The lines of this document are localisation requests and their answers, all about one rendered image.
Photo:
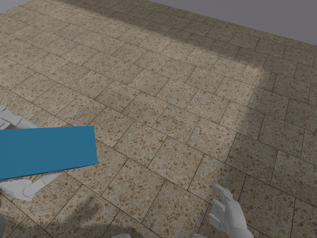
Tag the right robot hand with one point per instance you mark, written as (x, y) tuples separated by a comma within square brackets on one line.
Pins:
[(230, 215)]

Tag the sponge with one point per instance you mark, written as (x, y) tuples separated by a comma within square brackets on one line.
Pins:
[(35, 151)]

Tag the right robot forearm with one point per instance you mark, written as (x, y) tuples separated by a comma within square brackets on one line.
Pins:
[(240, 233)]

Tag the left robot hand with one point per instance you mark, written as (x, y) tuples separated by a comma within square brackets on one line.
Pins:
[(19, 187)]

